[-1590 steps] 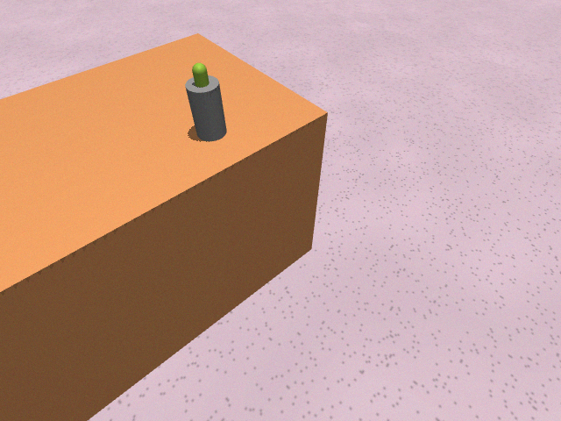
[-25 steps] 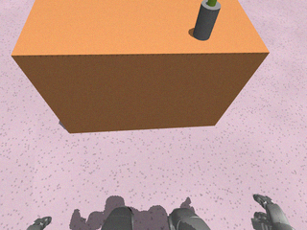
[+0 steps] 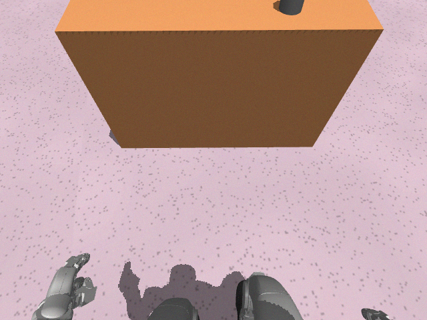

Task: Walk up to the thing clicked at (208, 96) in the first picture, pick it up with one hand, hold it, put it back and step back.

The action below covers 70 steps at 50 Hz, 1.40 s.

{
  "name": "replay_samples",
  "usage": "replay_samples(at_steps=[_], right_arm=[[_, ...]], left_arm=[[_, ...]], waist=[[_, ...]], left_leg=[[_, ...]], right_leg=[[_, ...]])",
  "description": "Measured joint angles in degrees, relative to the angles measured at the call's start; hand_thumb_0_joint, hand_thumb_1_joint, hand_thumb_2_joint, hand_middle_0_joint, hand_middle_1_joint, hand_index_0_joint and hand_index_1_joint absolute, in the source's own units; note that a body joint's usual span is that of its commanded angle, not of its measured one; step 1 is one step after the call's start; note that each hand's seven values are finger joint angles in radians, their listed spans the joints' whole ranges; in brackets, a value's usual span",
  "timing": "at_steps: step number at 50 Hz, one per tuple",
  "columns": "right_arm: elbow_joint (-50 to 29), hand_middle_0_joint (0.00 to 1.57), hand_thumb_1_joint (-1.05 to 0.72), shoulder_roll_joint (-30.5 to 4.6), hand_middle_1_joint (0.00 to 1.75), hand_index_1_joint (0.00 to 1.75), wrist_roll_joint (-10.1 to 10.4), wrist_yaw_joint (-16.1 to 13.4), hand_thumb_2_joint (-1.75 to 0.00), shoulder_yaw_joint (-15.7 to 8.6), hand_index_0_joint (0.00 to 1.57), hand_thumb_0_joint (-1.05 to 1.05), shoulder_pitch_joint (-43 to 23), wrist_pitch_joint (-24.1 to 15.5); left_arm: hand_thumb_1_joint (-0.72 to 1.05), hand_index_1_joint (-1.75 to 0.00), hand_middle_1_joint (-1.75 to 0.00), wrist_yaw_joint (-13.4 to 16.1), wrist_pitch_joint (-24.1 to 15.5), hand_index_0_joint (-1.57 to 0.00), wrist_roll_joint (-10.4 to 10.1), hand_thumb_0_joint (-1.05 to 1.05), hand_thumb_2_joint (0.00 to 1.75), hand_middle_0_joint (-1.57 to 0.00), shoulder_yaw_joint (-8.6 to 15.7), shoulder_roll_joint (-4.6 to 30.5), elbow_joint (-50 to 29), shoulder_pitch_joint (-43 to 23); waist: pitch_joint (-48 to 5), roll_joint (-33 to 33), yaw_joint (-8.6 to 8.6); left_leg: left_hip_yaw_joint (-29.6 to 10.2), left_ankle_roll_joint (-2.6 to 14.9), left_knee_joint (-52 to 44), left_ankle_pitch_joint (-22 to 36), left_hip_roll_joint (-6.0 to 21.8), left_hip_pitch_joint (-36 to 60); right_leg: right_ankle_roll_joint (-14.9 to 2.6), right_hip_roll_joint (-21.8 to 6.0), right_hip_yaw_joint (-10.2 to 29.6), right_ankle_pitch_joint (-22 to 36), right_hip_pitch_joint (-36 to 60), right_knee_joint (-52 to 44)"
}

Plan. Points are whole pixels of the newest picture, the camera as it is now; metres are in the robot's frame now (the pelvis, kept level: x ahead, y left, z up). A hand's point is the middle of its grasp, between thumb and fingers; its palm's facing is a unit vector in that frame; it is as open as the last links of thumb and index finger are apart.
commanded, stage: step back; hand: right
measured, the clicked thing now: out of the picture +1.03 -0.26 +0.04
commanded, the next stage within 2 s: stand in 1.24 s
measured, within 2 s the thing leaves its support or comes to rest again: neither
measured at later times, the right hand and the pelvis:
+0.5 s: hand out of the picture -0.03 -0.29 -0.14, palm faces +0.01 +0.94 -0.35, open 7.4 cm; pelvis -0.11 -0.02 +0.01, yaw -3 degrees
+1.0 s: hand out of the picture -0.03 -0.28 -0.14, palm faces +0.03 +0.94 -0.35, open 7.4 cm; pelvis -0.07 -0.01 +0.01, yaw -2 degrees
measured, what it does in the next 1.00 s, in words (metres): steps on the spot: right foot, then left foot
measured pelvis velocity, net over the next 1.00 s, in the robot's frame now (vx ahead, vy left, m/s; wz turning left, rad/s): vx -0.07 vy -0.01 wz -0.04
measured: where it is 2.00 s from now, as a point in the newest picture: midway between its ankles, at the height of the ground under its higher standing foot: outside the picture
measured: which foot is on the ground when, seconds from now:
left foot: down 0.00-0.30, up 0.32-0.54, down 0.56-1.00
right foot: down 0.00-0.00, up 0.02-0.26, down 0.28-0.60, up 0.62-0.80, down 0.82-1.00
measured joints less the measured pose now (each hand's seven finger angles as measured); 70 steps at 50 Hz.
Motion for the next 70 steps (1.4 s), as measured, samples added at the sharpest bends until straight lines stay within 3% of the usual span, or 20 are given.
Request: replay_samples(at_steps=[1,4,8,10,13,15,17,19,23,27,30,36,39,42,45,48,52,55,61,70], right_arm=[[0.1,0.21,-0.9,0.7,0.3,0.3,-0.3,0.2,-0.9,0.1,0.2,0.0,-0.2,0.1],[-0.4,0.21,-0.9,0.4,0.3,0.3,-0.8,1.0,-0.9,0.6,0.21,0.0,0.0,0.5],[-1.0,0.21,-0.9,0.0,0.3,0.3,-1.3,0.7,-0.9,0.6,0.21,0.0,-0.7,0.4],[-1.5,0.21,-0.9,-0.4,0.3,0.3,-1.2,0.8,-0.9,0.4,0.21,0.0,-1.6,-0.1],[-2.5,0.21,-0.9,-1.1,0.3,0.3,-1.2,1.4,-0.9,0.0,0.21,0.0,-3.5,-0.3],[-2.6,0.21,-0.9,-2.2,0.3,0.3,-1.0,1.6,-0.9,-0.4,0.21,0.0,-5.3,0.0],[-2.0,0.21,-0.9,-2.7,0.3,0.3,-0.9,1.4,-0.9,-0.9,0.2,0.0,-5.1,0.6],[-0.9,0.21,-0.9,-2.2,0.3,0.3,-0.9,1.6,-0.9,-0.9,0.2,0.0,-3.8,0.9],[1.5,0.21,-0.9,-2.6,0.3,0.3,-0.4,2.7,-0.9,-1.1,0.2,0.0,-1.6,0.6],[3.7,0.21,-0.9,-3.1,0.3,0.3,-0.8,3.3,-0.9,-1.5,0.2,0.0,0.2,-0.1],[5.3,0.2,-0.9,-1.6,0.3,0.3,-0.9,3.2,-0.9,-1.7,0.2,0.0,0.1,-1.2],[4.7,0.21,-0.9,0.4,0.3,0.3,-1.2,3.3,-0.9,-1.3,0.21,0.0,2.0,-3.1],[4.7,0.21,-0.9,0.4,0.3,0.3,-1.0,3.1,-0.9,-1.1,0.21,0.0,2.6,-3.2],[5.2,0.21,-0.9,-0.6,0.3,0.3,-0.1,2.5,-0.9,-0.8,0.21,0.0,2.3,-2.1],[6.1,0.21,-0.9,-0.9,0.3,0.3,0.4,1.5,-0.9,-0.6,0.2,0.0,1.6,-0.8],[6.4,0.21,-0.9,-1.2,0.3,0.3,0.5,1.5,-0.9,-0.4,0.2,0.0,0.9,-1.0],[7.1,0.21,-0.9,-1.7,0.3,0.3,0.6,1.5,-0.9,-0.2,0.2,0.0,0.1,-1.8],[8.0,0.2,-0.9,-1.1,0.3,0.3,0.1,1.1,-0.9,-0.3,0.2,0.0,-0.7,-2.6],[9.8,0.21,-0.9,0.9,0.3,0.3,0.0,1.4,-0.9,0.7,0.2,0.0,-3.1,-2.4],[10.6,0.21,-0.9,1.3,0.3,0.3,0.9,1.6,-0.9,1.6,0.2,0.0,-7.6,-3.4]], left_arm=[[0.91,-0.3,-0.3,0.0,0.3,-0.2,-0.2,0.0,0.9,-0.2,-0.1,0.2,0.4,-0.2],[0.91,-0.3,-0.3,-0.1,1.4,-0.2,-0.6,0.0,0.9,-0.2,-0.5,-1.1,2.5,0.8],[0.91,-0.3,-0.3,-0.8,1.2,-0.2,-1.2,0.0,0.9,-0.2,-0.7,-1.4,4.4,3.4],[0.91,-0.3,-0.3,-1.1,0.5,-0.2,-1.1,0.0,0.9,-0.2,-0.6,-1.1,5.2,4.6],[0.91,-0.3,-0.3,-1.1,-1.4,-0.2,-1.0,0.0,0.9,-0.2,-0.8,-0.7,7.0,6.8],[0.91,-0.3,-0.3,-0.6,-3.0,-0.2,-0.6,0.0,0.9,-0.2,-0.7,-1.7,9.3,7.7],[0.91,-0.3,-0.3,-0.6,-3.8,-0.2,0.3,0.0,0.9,-0.2,-1.1,-3.0,11.1,9.0],[0.91,-0.3,-0.3,-0.7,-4.0,-0.2,0.7,0.0,0.9,-0.2,-1.3,-2.8,12.1,10.7],[0.9,-0.3,-0.3,-0.7,-4.7,-0.2,0.5,0.0,0.9,-0.21,-1.0,-2.5,13.5,11.7],[0.9,-0.3,-0.3,-1.2,-5.0,-0.2,0.5,0.0,0.9,-0.21,-1.0,-1.5,13.0,10.9],[0.9,-0.3,-0.3,-1.3,-4.5,-0.2,0.3,0.0,0.9,-0.21,-0.9,0.0,12.7,9.8],[0.91,-0.3,-0.3,-1.5,-3.9,-0.2,-0.4,0.0,0.9,-0.2,-1.0,1.4,14.0,9.1],[0.91,-0.3,-0.3,-1.7,-4.7,-0.2,-0.7,0.0,0.9,-0.2,-0.7,1.7,13.5,8.0],[0.91,-0.3,-0.3,-1.3,-5.7,-0.2,-0.7,0.0,0.9,-0.2,-0.5,0.8,13.4,6.4],[0.91,-0.3,-0.3,-1.1,-5.9,-0.2,-0.2,0.0,0.9,-0.2,-1.0,-0.9,13.5,5.2],[0.91,-0.3,-0.3,-1.3,-5.4,-0.2,0.0,0.0,0.9,-0.2,-1.6,-2.2,13.5,4.2],[0.9,-0.3,-0.3,-1.5,-5.4,-0.2,-0.1,0.0,0.9,-0.21,-2.2,-3.3,13.6,2.5],[0.9,-0.3,-0.3,-1.4,-4.8,-0.2,-0.8,0.0,0.9,-0.21,-2.2,-2.8,13.9,1.2],[0.91,-0.3,-0.3,-1.0,-4.1,-0.2,-1.7,0.0,0.9,-0.2,-2.2,-1.5,16.0,0.2],[0.91,-0.3,-0.3,-1.2,-4.1,-0.2,-2.1,0.0,0.9,-0.2,-3.5,-1.9,20.3,0.1]], waist=[[0.4,-1.5,0.37],[-1.0,0.3,-0.7],[-4.1,1.3,-0.23],[-5.0,1.2,0.15],[-5.7,1.0,0.99],[-5.0,4.0,1.06],[-5.4,6.8,0.63],[-7.3,5.8,2.05],[-8.7,5.6,1.8],[-8.9,5.7,1.41],[-7.1,2.4,1.78],[-7.8,1.7,0.07],[-7.4,1.7,-0.57],[-6.7,3.1,-0.73],[-7.5,4.4,-0.43],[-8.1,3.9,0.14],[-8.1,4.1,0.31],[-7.3,2.6,0.12],[-7.5,1.6,0.47],[-7.6,1.8,0.52]], left_leg=[[0.7,0.4,0.0,0.5,-0.7,-0.1],[-0.7,1.09,1.0,1.5,1.6,-1.7],[-0.8,0.56,-1.9,5.0,4.2,-3.4],[-0.6,0.13,-2.6,6.4,4.7,-4.6],[1.0,-0.16,-1.2,6.9,5.3,-6.7],[0.5,-0.26,2.7,5.7,7.7,-8.4],[-2.8,0.41,6.1,0.2,7.6,-9.4],[-3.4,0.09,10.0,-3.5,5.3,-10.1],[-4.1,-0.36,10.3,-1.8,4.4,-8.4],[-2.5,-0.64,2.0,-2.8,5.3,-4.0],[-0.2,-1.29,-3.8,5.2,2.8,-1.1],[0.5,-0.3,-5.7,5.1,4.1,0.5],[0.5,-1.26,-5.6,4.6,4.8,1.2],[-0.3,-2.41,-1.3,1.9,6.1,0.6],[-3.4,-1.05,6.1,-4.4,5.2,-2.4],[-3.0,-0.41,9.2,-7.4,3.9,-3.9],[-1.7,-0.18,3.9,-4.3,4.7,-3.3],[-0.3,-1.18,-3.7,5.2,4.1,-0.6],[0.2,-1.42,-4.1,3.5,5.0,0.3],[0.8,-1.13,-10.8,6.3,4.8,4.6]], right_leg=[[0.2,-0.1,1.4,-0.7,-0.5,1.0],[1.12,4.7,4.3,-14.5,-2.1,13.0],[1.22,8.5,8.6,-15.5,-0.8,24.3],[1.6,7.6,8.9,-14.8,3.3,19.5],[1.95,4.8,7.4,-14.4,11.4,1.9],[1.57,6.2,6.0,-8.2,15.6,-7.8],[1.16,7.9,4.7,-6.8,16.3,-8.3],[0.52,6.9,6.0,-7.0,15.1,-7.2],[1.02,5.1,5.7,-6.3,14.8,-7.8],[1.8,3.5,4.4,-6.9,13.3,-6.5],[2.23,0.6,6.0,-8.3,12.4,-3.7],[0.36,2.9,4.5,-16.1,7.0,6.3],[0.25,2.7,3.0,-12.8,6.9,1.4],[0.47,3.5,1.8,-0.9,9.7,-7.0],[0.22,4.0,0.9,-2.5,9.7,-6.0],[0.25,2.8,1.4,-3.2,10.1,-6.2],[1.22,1.9,1.0,-3.6,10.3,-6.6],[2.22,0.5,1.1,-5.3,10.0,-4.4],[2.94,1.4,1.4,-3.8,12.3,-8.7],[3.45,1.4,1.8,-0.4,16.7,-16.0]])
